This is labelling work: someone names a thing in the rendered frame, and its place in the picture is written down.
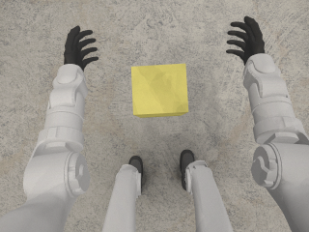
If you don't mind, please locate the right robot hand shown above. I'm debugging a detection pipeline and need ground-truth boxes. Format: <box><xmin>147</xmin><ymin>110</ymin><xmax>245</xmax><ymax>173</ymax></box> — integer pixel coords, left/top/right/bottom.
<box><xmin>226</xmin><ymin>15</ymin><xmax>265</xmax><ymax>66</ymax></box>

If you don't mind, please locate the carton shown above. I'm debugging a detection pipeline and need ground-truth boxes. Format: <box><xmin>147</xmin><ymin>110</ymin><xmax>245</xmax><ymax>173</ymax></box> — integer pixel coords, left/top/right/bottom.
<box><xmin>131</xmin><ymin>63</ymin><xmax>189</xmax><ymax>118</ymax></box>

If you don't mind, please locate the robot left forearm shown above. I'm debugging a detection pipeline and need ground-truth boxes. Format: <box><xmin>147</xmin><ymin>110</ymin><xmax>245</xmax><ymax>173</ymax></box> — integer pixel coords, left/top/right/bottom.
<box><xmin>23</xmin><ymin>64</ymin><xmax>89</xmax><ymax>196</ymax></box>

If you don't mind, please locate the robot left upper arm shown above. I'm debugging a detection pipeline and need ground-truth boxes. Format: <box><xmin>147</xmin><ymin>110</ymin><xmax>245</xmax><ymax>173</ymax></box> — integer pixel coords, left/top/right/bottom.
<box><xmin>0</xmin><ymin>151</ymin><xmax>91</xmax><ymax>232</ymax></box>

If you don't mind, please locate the left robot hand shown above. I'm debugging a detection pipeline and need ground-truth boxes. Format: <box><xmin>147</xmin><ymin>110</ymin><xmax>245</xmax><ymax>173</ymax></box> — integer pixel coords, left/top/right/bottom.
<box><xmin>64</xmin><ymin>25</ymin><xmax>99</xmax><ymax>72</ymax></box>

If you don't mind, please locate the robot right forearm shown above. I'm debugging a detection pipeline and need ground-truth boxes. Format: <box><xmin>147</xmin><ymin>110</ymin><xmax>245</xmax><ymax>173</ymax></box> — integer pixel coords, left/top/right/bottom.
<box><xmin>242</xmin><ymin>53</ymin><xmax>309</xmax><ymax>145</ymax></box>

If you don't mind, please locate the robot left thigh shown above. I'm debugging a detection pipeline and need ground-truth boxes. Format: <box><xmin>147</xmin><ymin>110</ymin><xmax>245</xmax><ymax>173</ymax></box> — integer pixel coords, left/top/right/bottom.
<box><xmin>101</xmin><ymin>169</ymin><xmax>141</xmax><ymax>232</ymax></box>

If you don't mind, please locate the robot right upper arm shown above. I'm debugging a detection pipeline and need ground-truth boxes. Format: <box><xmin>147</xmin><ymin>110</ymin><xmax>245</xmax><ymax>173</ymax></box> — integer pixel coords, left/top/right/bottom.
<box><xmin>251</xmin><ymin>142</ymin><xmax>309</xmax><ymax>232</ymax></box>

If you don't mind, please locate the robot left foot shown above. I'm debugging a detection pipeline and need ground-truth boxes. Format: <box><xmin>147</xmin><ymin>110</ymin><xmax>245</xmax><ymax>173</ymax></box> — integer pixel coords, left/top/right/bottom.
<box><xmin>128</xmin><ymin>156</ymin><xmax>143</xmax><ymax>197</ymax></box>

